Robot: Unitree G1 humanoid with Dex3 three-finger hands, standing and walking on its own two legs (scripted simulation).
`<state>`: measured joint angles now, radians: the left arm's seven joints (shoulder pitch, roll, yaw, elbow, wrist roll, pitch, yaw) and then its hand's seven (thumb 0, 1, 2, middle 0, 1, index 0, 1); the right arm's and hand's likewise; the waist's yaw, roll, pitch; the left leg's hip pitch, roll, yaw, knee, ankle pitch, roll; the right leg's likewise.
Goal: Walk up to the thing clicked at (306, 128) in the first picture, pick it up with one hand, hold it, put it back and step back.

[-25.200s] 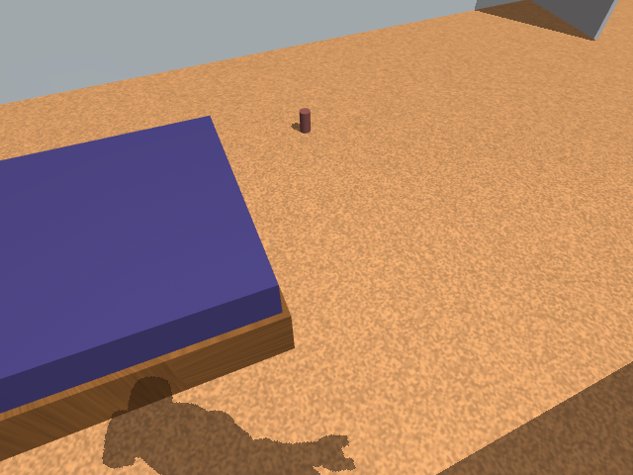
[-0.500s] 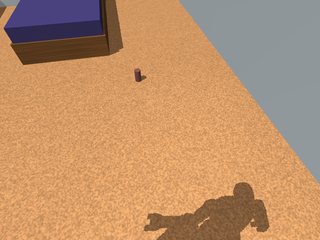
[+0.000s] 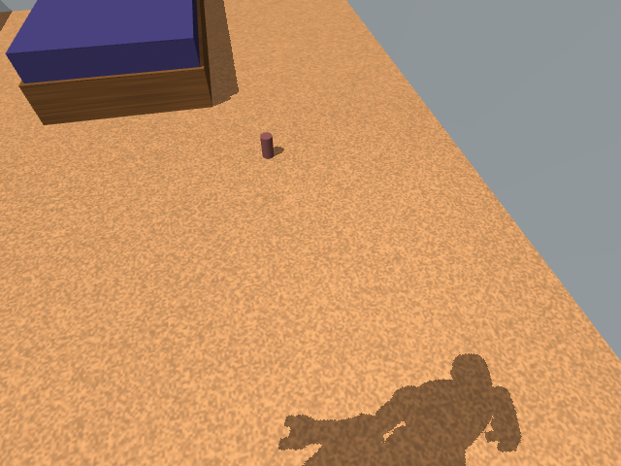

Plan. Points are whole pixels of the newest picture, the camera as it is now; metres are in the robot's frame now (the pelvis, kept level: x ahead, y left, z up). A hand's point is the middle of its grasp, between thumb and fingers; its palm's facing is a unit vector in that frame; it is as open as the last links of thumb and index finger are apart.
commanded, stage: stand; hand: left
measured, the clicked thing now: (267, 145) +1.56 +0.25 -0.72
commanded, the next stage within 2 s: walk up in 0.16 s
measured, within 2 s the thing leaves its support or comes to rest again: neither
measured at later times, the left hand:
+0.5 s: hand out of the picture +0.06 +0.34 -0.17, palm faces +0.05 -0.92 -0.39, open 7.4 cm
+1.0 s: hand (180, 287) +0.42 +0.26 -0.14, palm faces +0.01 -0.92 -0.40, open 7.3 cm
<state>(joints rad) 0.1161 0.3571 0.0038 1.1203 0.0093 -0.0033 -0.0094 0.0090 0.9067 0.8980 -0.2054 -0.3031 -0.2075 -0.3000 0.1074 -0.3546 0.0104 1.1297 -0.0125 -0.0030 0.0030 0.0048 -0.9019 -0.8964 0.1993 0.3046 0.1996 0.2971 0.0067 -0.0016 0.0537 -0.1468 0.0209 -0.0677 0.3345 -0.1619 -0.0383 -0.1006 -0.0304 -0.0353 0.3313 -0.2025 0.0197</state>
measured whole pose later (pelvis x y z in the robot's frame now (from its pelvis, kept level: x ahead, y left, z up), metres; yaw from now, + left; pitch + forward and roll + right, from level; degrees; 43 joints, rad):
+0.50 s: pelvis +0.08 +0.04 -0.02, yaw +2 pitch -3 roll +1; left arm 0.30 0.47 0.09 1.04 0.04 -0.01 -0.06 0.01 0.90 0.90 -0.21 -0.30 -0.21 -0.30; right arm 0.18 -0.43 -0.11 1.00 -0.05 -0.08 0.07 0.01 -0.90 -0.90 0.20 0.30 0.20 0.30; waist 0.05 -0.04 0.05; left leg -0.32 0.02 0.05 0.58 -0.19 0.00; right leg -0.11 -0.10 -0.01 0.68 -0.48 -0.03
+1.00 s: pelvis +0.32 -0.01 -0.03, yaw +0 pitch -4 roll +2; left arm 0.20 0.38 0.06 0.90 0.00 -0.08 -0.07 0.01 0.91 0.90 -0.21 -0.30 -0.21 -0.30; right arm 0.30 -0.41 -0.06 0.95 -0.01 -0.04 0.04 0.01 -0.90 -0.90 0.20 0.30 0.20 0.30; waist 0.02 0.04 0.08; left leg -0.23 0.04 0.00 1.10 -0.45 0.03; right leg -0.36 -0.07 -0.08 0.66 -0.24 -0.03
